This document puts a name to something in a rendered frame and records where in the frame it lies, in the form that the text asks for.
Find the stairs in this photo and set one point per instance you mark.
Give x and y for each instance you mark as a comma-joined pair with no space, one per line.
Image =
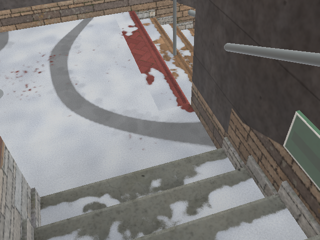
200,197
181,64

